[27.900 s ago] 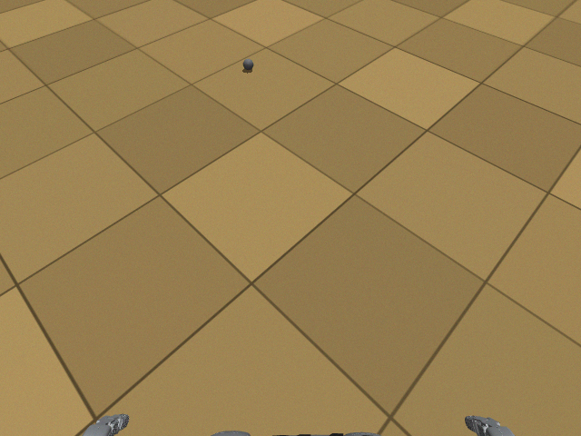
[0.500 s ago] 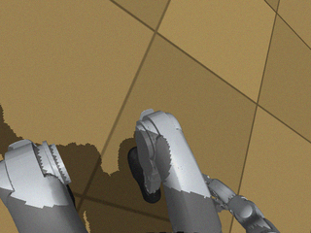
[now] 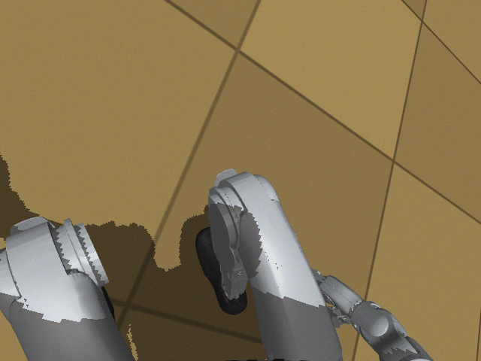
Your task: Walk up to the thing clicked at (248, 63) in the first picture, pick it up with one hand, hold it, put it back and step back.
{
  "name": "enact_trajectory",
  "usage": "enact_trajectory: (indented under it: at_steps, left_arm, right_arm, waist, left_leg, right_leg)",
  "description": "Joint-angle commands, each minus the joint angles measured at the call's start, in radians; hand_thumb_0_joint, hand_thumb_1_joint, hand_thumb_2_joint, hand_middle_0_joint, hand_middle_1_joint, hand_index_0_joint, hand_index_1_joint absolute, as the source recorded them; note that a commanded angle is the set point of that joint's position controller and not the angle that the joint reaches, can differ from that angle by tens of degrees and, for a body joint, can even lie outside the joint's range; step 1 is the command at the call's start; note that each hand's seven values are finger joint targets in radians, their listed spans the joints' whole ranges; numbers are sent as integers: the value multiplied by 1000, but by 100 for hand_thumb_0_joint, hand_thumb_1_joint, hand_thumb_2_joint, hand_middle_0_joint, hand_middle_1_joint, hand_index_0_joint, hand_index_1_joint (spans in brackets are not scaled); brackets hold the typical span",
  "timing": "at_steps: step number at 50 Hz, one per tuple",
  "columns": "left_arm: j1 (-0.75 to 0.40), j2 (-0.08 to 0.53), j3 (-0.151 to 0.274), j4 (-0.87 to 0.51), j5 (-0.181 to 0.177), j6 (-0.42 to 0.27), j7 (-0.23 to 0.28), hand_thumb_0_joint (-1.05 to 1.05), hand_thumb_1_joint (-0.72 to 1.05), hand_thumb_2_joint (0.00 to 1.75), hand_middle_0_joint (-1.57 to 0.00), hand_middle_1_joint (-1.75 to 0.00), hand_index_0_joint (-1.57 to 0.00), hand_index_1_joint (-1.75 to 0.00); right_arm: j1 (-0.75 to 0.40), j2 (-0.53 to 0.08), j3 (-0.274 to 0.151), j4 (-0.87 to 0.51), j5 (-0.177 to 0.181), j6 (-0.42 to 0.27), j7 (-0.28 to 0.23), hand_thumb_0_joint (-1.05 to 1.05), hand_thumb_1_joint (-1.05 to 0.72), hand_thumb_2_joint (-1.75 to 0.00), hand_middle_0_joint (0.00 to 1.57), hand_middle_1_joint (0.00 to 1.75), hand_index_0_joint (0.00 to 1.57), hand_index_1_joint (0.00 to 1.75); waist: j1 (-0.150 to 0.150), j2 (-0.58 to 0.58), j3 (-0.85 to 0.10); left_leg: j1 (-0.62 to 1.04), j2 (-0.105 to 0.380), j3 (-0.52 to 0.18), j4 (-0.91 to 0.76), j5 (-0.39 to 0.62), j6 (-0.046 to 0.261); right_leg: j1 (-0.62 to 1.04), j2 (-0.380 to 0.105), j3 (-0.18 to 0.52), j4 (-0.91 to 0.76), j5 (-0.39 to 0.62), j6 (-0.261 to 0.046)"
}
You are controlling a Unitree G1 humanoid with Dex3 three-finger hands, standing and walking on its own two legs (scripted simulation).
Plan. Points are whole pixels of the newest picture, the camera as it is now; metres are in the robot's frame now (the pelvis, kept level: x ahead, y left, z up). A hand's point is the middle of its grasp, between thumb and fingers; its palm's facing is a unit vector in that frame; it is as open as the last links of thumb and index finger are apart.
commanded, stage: open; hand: left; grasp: from above
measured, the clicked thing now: out of the picture +0.40 +0.34 -0.26
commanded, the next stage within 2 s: withdraw in 0.10 s
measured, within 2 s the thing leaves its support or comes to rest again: neither
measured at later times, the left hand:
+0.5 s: hand out of the picture +0.41 +0.36 -0.19, palm faces -0.27 -0.14 -0.95, open 13.9 cm
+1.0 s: hand out of the picture +0.38 +0.36 -0.11, palm faces -0.51 -0.14 -0.85, open 13.9 cm
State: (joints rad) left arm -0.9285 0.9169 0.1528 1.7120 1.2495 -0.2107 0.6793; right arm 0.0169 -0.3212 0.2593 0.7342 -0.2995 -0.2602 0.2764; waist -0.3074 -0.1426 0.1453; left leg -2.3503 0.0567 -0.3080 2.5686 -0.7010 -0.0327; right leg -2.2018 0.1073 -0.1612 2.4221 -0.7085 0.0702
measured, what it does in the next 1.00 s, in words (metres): stands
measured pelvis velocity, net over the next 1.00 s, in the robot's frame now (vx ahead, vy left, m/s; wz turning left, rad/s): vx -0.02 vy -0.01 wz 0.11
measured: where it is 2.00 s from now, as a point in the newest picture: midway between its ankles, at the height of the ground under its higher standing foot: (170, 311)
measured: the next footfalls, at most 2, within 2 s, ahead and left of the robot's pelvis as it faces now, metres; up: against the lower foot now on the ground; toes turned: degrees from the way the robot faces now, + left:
none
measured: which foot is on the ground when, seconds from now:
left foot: down 0.00-1.00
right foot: down 0.00-1.00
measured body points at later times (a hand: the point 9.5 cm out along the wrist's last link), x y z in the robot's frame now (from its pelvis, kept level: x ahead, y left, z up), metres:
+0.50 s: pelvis +0.01 +0.00 +0.01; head +0.23 +0.12 +0.37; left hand +0.42 +0.36 -0.13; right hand +0.11 -0.25 -0.08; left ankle +0.06 +0.14 -0.26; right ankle +0.11 -0.12 -0.26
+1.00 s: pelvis -0.02 -0.01 +0.05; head +0.19 +0.09 +0.43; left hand +0.40 +0.37 -0.06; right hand +0.09 -0.28 -0.05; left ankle +0.06 +0.14 -0.26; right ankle +0.11 -0.12 -0.26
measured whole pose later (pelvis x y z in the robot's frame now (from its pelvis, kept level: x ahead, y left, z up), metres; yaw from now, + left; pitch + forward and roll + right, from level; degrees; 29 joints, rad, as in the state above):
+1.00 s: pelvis -0.02 -0.01 +0.05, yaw +6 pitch +30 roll -8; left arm -0.93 0.80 0.03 1.42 1.20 -0.23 0.25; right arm 0.14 -0.32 0.11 0.69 -0.13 -0.04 0.13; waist -0.21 -0.03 -0.02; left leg -2.27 0.05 -0.19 2.34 -0.61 -0.02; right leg -2.15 0.05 -0.09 2.28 -0.67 0.04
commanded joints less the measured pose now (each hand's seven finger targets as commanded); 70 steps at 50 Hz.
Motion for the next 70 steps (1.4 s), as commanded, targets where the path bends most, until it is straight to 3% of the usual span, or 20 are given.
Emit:
enact_trajectory:
  at_steps: [1,5,9,14,16,22,26,28,31,35,40,46,52,54,57,59,61,64,68,70]
  left_arm:
    - [-233,268,15,-75,-27,0,21,0,-49,94,-6,-102,-8,-100]
    - [-216,276,21,-87,-31,-23,-6,0,-49,95,-6,-102,-8,-101]
    - [-230,238,-19,-95,-33,-47,-31,0,-47,93,-6,-104,-8,-101]
    - [-187,276,22,-200,-19,-70,-16,0,-47,95,-6,-101,-9,-98]
    - [-194,278,34,-325,-10,-71,-15,0,-48,95,-6,-100,-8,-98]
    - [-146,207,77,-538,-38,22,-37,0,-48,96,-6,-99,-8,-97]
    - [-150,54,-35,-558,-79,103,-139,0,-50,97,-7,-99,-7,-98]
    - [-178,-13,-89,-523,-101,130,-204,0,-50,97,-7,-99,-7,-98]
    - [-223,-54,-136,-573,-129,141,-300,0,-50,98,-7,-101,-8,-100]
    - [-236,-21,-140,-533,-131,124,-392,0,-51,99,-7,-102,-8,-102]
    - [-228,35,-123,-441,-110,73,-439,0,-50,99,-7,-102,-8,-101]
    - [-258,80,-112,-384,-60,-20,-416,0,-49,98,-7,-101,-8,-100]
    - [-338,188,-29,-449,-6,-95,-296,0,-49,97,-7,-101,-9,-99]
    - [-364,217,6,-503,6,-99,-252,0,-49,97,-7,-100,-9,-98]
    - [-319,185,14,-536,11,-72,-206,0,-48,96,-7,-99,-9,-97]
    - [-300,191,26,-602,9,-40,-195,0,-48,95,-8,-98,-9,-97]
    - [-278,171,28,-636,-17,0,-198,0,-32,90,-24,-82,-22,-81]
    - [-227,124,15,-639,-70,66,-231,0,-18,89,-24,-63,-21,-65]
    - [-62,16,-18,-711,-199,140,-330,0,5,84,-22,-52,-20,-53]
    - [22,-40,-40,-822,-289,165,-400,0,21,86,-21,-47,-20,-48]
  right_arm:
    - [164,-326,-96,9,11,-4,-11,0,-89,-90,20,30,20,30]
    - [178,-320,-93,8,10,-3,-16,0,-88,-90,20,30,20,30]
    - [180,-315,-92,2,11,5,-20,0,-88,-90,20,30,20,30]
    - [172,-319,-106,-2,13,18,-24,0,-89,-89,20,30,20,30]
    - [164,-307,-119,-5,24,25,-20,0,-89,-89,20,30,20,30]
    - [190,-277,-207,-6,76,67,1,0,-89,-90,20,30,20,30]
    - [214,-250,-264,3,135,106,-1,0,-89,-90,20,30,20,30]
    - [239,-242,-281,5,155,124,-10,0,-89,-90,20,30,20,30]
    - [272,-228,-299,-6,177,152,-28,0,-89,-90,20,30,20,30]
    - [279,-207,-291,-28,194,181,-68,0,-89,-90,20,30,20,30]
    - [262,-192,-256,-62,198,206,-120,0,-89,-90,20,30,20,30]
    - [259,-198,-216,-70,178,218,-158,0,-89,-89,20,30,20,30]
    - [266,-219,-204,-57,141,226,-173,0,-89,-89,20,30,20,30]
    - [274,-224,-214,-52,134,224,-176,0,-89,-89,20,30,20,30]
    - [286,-228,-235,-39,127,213,-170,0,-89,-89,20,30,20,30]
    - [292,-222,-255,-33,131,209,-164,0,-89,-89,20,30,20,30]
    - [295,-226,-282,-33,142,203,-158,0,-88,-89,20,30,20,30]
    - [320,-215,-306,-26,163,203,-152,0,-88,-90,20,30,20,30]
    - [342,-186,-337,-37,210,214,-148,0,-89,-90,20,30,20,30]
    - [326,-171,-348,-64,236,222,-151,0,-89,-90,20,30,20,30]
  waist:
    - [-36,480,-608]
    - [-36,476,-618]
    - [-49,461,-606]
    - [7,541,-712]
    - [38,606,-783]
    - [117,684,-913]
    - [111,576,-882]
    - [87,499,-813]
    - [81,381,-820]
    - [85,273,-774]
    - [94,219,-692]
    - [77,299,-687]
    - [90,462,-804]
    - [100,522,-876]
    - [99,564,-904]
    - [124,617,-975]
    - [139,624,-1005]
    - [156,564,-994]
    - [195,452,-1025]
    - [197,375,-1008]
  left_leg:
    - [460,20,137,-245,167,36]
    - [466,19,136,-247,163,36]
    - [465,17,139,-234,160,39]
    - [546,16,141,-257,218,23]
    - [592,16,152,-263,277,15]
    - [624,5,192,-307,313,14]
    - [557,-4,208,-357,211,35]
    - [514,-10,203,-393,139,43]
    - [517,-17,207,-417,122,56]
    - [467,-26,224,-428,126,68]
    - [418,-33,233,-445,92,71]
    - [461,-29,228,-439,100,60]
    - [572,-27,221,-417,136,36]
    - [623,-26,224,-407,164,32]
    - [651,-26,229,-412,176,29]
    - [699,-25,236,-432,188,25]
    - [733,-23,231,-466,170,24]
    - [721,-25,239,-504,142,35]
    - [740,-36,250,-574,167,50]
    - [733,-39,248,-612,159,60]
  right_leg:
    - [285,22,-121,-211,257,-79]
    - [308,21,-118,-221,249,-79]
    - [295,17,-117,-218,253,-76]
    - [330,18,-126,-207,293,-84]
    - [344,19,-118,-195,341,-89]
    - [298,11,-84,-216,366,-98]
    - [245,5,-47,-283,280,-101]
    - [230,-1,-38,-322,209,-102]
    - [293,-1,-8,-386,178,-101]
    - [351,-9,26,-428,158,-100]
    - [349,-18,43,-451,92,-103]
    - [310,-21,23,-405,113,-107]
    - [267,-27,-11,-333,148,-111]
    - [256,-32,-18,-315,179,-109]
    - [228,-38,-27,-312,194,-109]
    - [237,-40,-20,-313,206,-114]
    - [216,-47,-25,-313,197,-117]
    - [245,-49,-7,-371,179,-115]
    - [366,-45,15,-467,197,-109]
    - [431,-42,27,-522,194,-104]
